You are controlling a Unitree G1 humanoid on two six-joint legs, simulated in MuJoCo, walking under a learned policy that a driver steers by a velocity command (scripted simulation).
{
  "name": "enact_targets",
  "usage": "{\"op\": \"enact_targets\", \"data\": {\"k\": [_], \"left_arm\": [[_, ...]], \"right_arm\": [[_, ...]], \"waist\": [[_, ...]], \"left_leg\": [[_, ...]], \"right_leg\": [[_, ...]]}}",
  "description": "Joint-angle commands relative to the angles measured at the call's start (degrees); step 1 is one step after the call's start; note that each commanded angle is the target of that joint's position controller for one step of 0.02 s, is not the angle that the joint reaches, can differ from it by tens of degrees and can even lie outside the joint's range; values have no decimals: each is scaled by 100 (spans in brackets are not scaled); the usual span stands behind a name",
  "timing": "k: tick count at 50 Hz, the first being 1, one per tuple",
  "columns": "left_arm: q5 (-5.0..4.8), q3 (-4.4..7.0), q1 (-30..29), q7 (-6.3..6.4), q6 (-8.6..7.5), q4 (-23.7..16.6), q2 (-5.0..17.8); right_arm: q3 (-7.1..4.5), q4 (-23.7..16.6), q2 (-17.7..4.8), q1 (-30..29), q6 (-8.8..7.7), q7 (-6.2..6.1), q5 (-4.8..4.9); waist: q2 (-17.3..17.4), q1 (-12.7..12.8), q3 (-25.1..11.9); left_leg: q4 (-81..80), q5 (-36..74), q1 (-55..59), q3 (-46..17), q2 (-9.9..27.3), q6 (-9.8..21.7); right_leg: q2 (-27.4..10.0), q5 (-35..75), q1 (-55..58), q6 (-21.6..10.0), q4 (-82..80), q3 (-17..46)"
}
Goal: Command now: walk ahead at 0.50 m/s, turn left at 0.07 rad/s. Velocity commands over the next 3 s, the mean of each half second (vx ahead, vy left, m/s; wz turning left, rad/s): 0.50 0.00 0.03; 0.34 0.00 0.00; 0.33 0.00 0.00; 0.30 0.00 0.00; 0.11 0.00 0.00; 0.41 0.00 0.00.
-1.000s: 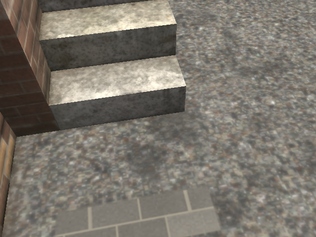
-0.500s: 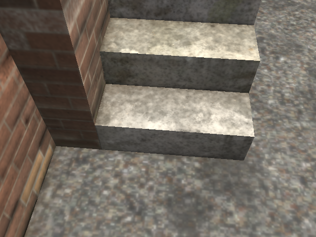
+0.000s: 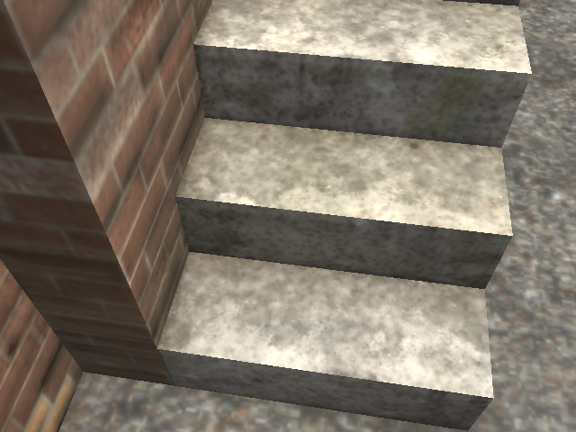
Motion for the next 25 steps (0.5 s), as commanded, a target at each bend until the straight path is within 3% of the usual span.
{"op": "enact_targets", "data": {"k": [1, 2, 3, 4, 5, 8, 11, 12, 14, 15, 18, 20, 21, 22, 23, 24, 25], "left_arm": [[39, 519, 2342, 130, -37, 355, 1524], [-117, 444, 1688, 126, 0, 204, 1284], [-244, 329, 1206, 128, -20, 109, 861], [-176, 237, 1088, 135, -19, 117, 606], [-190, 179, 1093, 152, -36, 208, 488], [-254, 170, 1190, 131, -137, 401, 587], [-309, 177, 1152, 112, -148, 531, 659], [-291, 180, 1090, 131, -132, 555, 664], [-272, 223, 1232, 160, -111, 665, 756], [-201, 252, 1153, 149, -100, 636, 805], [-273, 260, 1101, 158, -93, 706, 739], [-325, 182, 973, 194, -121, 700, 583], [-331, 99, 792, 217, -152, 624, 421], [-389, -17, 1004, 191, -163, 448, 34], [-250, 11, 1155, 246, -55, 627, 229], [-95, 71, 1097, 262, 39, 758, 391], [-53, 79, 964, 220, 87, 775, 378]], "right_arm": [[13, -380, -403, 462, -101, -104, 244], [-15, -434, -629, 35, -69, -136, 58], [-17, -379, -696, -257, -59, -106, -2], [43, -422, -494, -449, -45, -78, 17], [64, -452, -443, -542, 11, -51, -64], [128, -368, -287, -524, 161, 0, -182], [212, -493, -194, -1048, 168, 58, -196], [250, -546, -93, -1263, 153, 55, -212], [291, -601, -90, -1669, 136, 22, -174], [337, -606, -34, -1763, 117, 21, -153], [325, -597, -127, -1802, -2, -36, -126], [289, -353, -149, -1208, -108, -127, -202], [227, -239, -353, -709, -145, -190, -271], [52, -161, -1016, -215, -105, -251, -284], [-2, -37, -1023, -5, -40, -249, -174], [49, -119, -688, -393, -35, -194, -103], [113, -202, -348, -644, -45, -217, -97]], "waist": [[-1604, 883, -2041], [-952, 574, -1308], [-402, 481, -844], [-213, 412, -501], [-306, 288, -321], [-439, 105, -360], [-541, 106, -297], [-606, 123, -234], [-655, 311, -186], [-720, 362, -214], [-497, 322, -322], [-179, 48, -670], [46, -228, -943], [1099, -100, -964], [1261, -111, -874], [677, 159, -537], [525, 185, -476]], "left_leg": [[4553, -291, -3120, 395, -457, 122], [4855, 11, -3525, 18, 52, 273], [4625, 478, -3383, 31, 325, 315], [4257, 639, -3269, 86, 525, 315], [3956, 691, -3079, 121, 613, 271], [3530, 917, -2729, 377, 493, 132], [2242, 1379, -2584, 630, 525, 7], [1616, 1593, -2380, 764, 467, -19], [960, 1676, -2269, 864, 402, -66], [725, 1601, -2259, 865, 379, -62], [92, 1761, -1937, 847, 342, 51], [-491, 1943, -910, 775, 295, 204], [-682, 2030, -268, 210, 799, 374], [-1139, 2223, 347, -1422, 1953, 975], [-1636, 2555, 190, -2293, 2633, 1499], [-1615, 2096, -130, -1907, 2413, 1410], [-1744, 1757, -288, -1521, 2122, 1251]], "right_leg": [[-2394, -9, 4195, -1431, -1303, 4087], [-2090, -283, 3546, -1276, -1389, 3527], [-1877, 67, 2808, -1173, -1454, 2737], [-1629, 602, 2366, -996, -1584, 2173], [-1459, 1114, 2033, -875, -1705, 1783], [-1181, 2522, 1774, -824, -1740, 1041], [-907, 2207, 1651, -686, -1858, 577], [-758, 1986, 1506, -639, -1906, 435], [-803, 1651, 1632, -682, -1914, 527], [-876, 1600, 1742, -729, -1809, 606], [-1023, 1723, 1952, -670, -1473, 827], [-718, 2480, 1804, -447, -594, 648], [-519, 1994, 1434, -279, 101, 541], [170, 267, 251, -1, 1398, 25], [437, -2322, -254, 42, 2000, 144], [144, -2405, -400, 67, 2398, 469], [-2, -2028, -425, 142, 2462, 626]]}}
Next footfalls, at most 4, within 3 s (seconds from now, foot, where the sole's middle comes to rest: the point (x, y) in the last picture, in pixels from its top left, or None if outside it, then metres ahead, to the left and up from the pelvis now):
0.42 left None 0.31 0.07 -0.76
0.78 right None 0.34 -0.16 -0.76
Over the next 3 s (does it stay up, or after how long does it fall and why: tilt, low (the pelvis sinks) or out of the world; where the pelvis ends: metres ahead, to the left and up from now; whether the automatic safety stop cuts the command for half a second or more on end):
stays up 0.32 -0.04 0.03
